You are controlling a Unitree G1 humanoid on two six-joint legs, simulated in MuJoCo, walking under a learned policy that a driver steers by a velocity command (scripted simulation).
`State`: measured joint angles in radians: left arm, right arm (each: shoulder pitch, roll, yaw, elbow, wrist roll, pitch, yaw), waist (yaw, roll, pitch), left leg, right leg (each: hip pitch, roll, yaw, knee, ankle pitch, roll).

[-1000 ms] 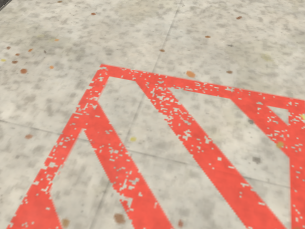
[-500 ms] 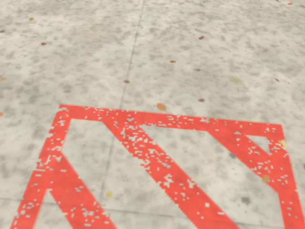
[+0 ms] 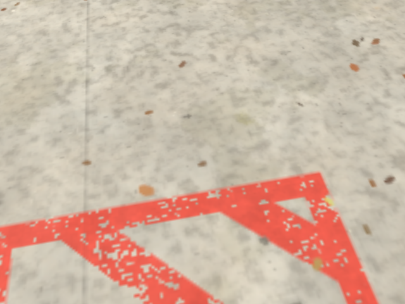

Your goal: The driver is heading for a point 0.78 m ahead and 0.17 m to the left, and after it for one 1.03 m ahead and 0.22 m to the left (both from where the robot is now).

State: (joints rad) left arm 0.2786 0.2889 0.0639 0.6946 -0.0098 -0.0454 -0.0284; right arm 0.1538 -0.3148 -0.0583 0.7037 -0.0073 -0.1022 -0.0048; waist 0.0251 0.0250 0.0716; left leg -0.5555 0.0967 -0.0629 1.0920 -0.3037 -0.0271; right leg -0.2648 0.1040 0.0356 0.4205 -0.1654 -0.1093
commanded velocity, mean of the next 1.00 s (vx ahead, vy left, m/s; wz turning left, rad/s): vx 0.50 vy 0.00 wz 0.30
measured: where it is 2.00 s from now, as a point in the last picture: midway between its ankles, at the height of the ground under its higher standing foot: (181, 221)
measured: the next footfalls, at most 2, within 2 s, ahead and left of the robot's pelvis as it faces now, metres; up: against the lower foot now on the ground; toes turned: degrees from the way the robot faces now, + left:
left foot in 0.34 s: +0.38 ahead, +0.15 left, +0.00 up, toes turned +2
right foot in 0.82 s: +0.69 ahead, +0.00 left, +0.00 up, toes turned +23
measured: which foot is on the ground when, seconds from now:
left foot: up 0.00-0.32, down 0.34-0.84, up 0.86-1.00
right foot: down 0.00-0.34, up 0.36-0.80, down 0.82-1.00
